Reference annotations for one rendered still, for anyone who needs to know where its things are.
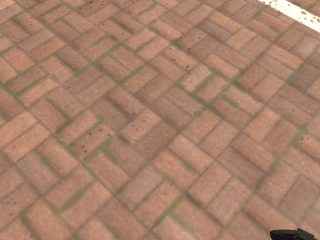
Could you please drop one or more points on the right robot hand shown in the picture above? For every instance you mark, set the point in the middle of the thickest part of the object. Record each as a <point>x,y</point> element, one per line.
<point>283,234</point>

